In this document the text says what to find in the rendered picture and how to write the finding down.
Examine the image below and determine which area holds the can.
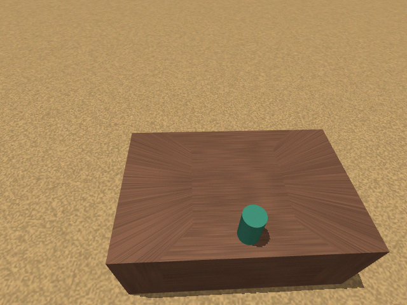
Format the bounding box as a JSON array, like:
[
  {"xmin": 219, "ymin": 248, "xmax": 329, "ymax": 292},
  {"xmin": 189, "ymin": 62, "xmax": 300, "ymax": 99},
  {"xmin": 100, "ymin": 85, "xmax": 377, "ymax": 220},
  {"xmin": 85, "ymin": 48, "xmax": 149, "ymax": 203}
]
[{"xmin": 237, "ymin": 205, "xmax": 268, "ymax": 245}]

